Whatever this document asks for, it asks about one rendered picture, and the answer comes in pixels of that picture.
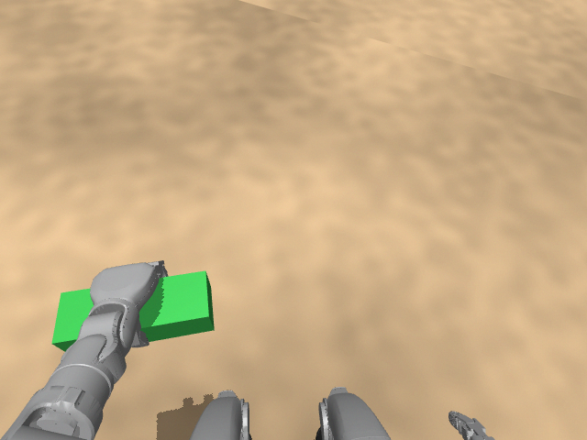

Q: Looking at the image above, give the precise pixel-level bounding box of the left robot arm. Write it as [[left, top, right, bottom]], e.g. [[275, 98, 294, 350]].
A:
[[0, 298, 139, 440]]

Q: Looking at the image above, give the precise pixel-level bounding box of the left robot hand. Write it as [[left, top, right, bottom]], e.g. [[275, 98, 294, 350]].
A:
[[90, 260, 168, 347]]

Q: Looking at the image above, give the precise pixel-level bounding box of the carton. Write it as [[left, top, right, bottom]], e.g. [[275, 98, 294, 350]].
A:
[[52, 271, 215, 352]]

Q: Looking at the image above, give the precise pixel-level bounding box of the right robot hand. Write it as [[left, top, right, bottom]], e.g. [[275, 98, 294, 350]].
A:
[[449, 411, 495, 440]]

